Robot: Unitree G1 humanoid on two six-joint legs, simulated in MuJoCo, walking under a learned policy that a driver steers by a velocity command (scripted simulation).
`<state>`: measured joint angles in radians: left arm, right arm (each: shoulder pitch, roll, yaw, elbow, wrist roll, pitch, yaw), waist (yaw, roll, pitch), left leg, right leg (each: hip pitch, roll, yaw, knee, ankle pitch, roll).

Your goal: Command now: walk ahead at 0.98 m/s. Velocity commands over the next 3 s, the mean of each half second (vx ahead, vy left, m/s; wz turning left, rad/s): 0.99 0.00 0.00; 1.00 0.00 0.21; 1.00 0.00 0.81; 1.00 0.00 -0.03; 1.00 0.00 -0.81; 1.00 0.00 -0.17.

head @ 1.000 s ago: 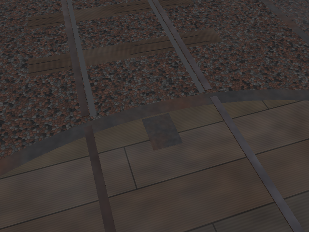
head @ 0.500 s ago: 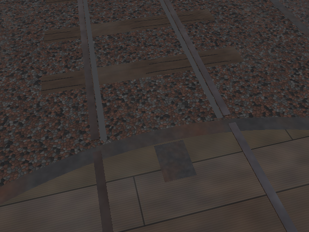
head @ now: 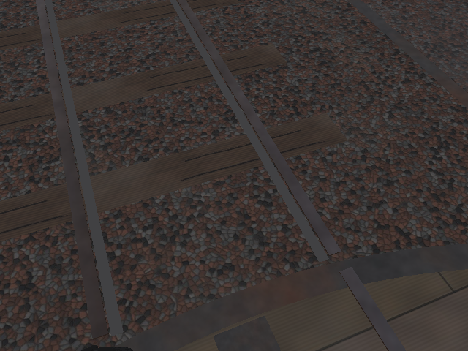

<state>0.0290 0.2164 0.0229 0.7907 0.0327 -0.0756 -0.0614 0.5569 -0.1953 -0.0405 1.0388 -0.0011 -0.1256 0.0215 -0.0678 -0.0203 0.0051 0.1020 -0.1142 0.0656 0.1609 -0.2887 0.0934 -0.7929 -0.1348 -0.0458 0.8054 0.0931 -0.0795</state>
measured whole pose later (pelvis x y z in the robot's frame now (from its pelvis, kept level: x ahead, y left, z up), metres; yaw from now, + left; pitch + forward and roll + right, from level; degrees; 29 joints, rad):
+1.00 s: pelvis +0.97 +0.01 -0.01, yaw +8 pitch +2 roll +1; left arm -0.09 0.23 -0.02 0.70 0.03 -0.09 -0.05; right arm 0.57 -0.22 -0.05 1.00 0.01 -0.11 0.02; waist -0.14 -0.01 0.03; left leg 0.17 -0.08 -0.07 0.14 -0.34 0.08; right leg -0.67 -0.09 0.00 0.56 0.09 -0.02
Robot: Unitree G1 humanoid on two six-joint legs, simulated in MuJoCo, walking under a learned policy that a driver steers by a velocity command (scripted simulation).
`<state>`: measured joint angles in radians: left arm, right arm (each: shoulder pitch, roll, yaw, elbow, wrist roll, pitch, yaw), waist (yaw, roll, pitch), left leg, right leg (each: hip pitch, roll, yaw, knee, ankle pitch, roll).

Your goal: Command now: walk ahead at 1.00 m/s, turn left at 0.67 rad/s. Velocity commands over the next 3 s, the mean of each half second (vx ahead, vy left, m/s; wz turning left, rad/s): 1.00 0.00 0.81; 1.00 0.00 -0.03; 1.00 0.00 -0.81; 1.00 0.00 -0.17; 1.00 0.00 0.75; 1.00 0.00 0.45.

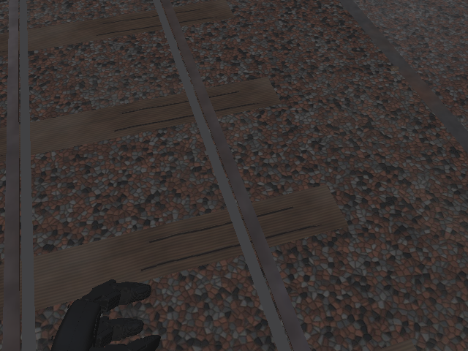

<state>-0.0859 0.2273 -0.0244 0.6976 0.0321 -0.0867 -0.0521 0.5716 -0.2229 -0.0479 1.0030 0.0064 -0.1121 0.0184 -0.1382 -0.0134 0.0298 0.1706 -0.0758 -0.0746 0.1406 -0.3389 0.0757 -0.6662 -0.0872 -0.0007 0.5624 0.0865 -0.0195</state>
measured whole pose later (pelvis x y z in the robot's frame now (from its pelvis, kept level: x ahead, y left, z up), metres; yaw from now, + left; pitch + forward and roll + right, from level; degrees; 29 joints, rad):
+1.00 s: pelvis +0.89 +0.23 -0.03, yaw +21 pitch +1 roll +0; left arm 0.12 0.26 0.01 0.77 0.01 -0.06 -0.05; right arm 0.46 -0.27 -0.03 0.94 -0.05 -0.09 -0.04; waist -0.01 -0.01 0.03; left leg 0.22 -0.09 0.16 0.55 -0.36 0.04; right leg -0.51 0.08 -0.14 0.57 -0.09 -0.18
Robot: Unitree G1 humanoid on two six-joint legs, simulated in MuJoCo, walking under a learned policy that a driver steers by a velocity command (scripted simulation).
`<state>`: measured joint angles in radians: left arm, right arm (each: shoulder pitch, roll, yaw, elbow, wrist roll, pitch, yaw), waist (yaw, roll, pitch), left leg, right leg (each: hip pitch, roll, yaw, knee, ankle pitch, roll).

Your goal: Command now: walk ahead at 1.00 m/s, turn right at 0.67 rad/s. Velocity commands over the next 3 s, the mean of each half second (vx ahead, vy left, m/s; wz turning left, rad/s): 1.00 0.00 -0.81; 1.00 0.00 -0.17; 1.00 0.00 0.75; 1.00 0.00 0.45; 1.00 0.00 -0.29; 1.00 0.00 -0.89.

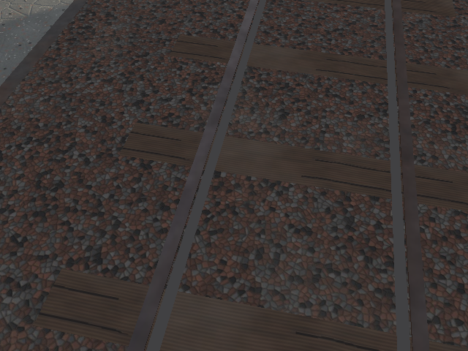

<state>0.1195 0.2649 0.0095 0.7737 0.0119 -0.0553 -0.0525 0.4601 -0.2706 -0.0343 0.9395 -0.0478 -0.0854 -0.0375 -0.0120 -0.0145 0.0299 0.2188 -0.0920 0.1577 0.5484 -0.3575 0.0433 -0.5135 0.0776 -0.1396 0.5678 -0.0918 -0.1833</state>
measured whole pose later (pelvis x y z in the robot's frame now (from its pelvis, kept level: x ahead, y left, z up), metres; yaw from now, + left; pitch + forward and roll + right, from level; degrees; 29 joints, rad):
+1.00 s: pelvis +0.88 -0.24 +0.03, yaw -30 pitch +1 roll -1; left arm 0.31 0.29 0.03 0.82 0.04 -0.08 -0.01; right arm 0.32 -0.26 -0.02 0.83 -0.02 -0.05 0.03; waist -0.02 0.03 0.01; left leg -0.50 0.08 -0.05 1.26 -0.27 0.07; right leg -0.22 0.08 -0.11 0.47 -0.27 -0.09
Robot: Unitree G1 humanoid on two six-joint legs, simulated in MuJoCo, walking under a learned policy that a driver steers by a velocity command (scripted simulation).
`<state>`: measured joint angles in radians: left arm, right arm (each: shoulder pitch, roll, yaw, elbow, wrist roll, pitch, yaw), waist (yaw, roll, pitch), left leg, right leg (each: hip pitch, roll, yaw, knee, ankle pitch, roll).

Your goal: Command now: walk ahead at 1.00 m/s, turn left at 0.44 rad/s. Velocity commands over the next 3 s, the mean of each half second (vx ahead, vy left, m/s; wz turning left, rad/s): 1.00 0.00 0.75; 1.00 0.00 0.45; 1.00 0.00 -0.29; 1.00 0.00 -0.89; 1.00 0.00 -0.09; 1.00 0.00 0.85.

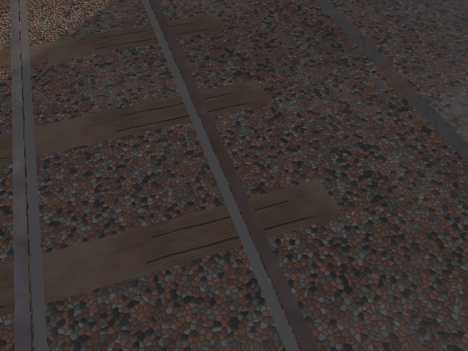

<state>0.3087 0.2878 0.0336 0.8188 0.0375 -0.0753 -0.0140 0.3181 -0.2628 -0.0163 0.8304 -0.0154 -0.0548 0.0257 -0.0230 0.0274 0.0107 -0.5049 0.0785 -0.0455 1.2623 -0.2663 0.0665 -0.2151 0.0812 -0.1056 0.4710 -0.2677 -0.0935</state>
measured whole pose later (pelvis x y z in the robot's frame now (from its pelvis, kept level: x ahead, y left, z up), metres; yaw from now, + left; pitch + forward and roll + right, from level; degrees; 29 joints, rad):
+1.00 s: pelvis +0.92 +0.24 +0.00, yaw +38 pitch +2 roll -3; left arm 0.57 0.29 0.05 0.92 0.01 -0.10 -0.02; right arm 0.03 -0.30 0.00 0.66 -0.04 -0.06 0.06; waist 0.08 0.05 -0.01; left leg -0.72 0.04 -0.05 0.88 -0.10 0.08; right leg 0.03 0.06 -0.06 0.23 -0.29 -0.04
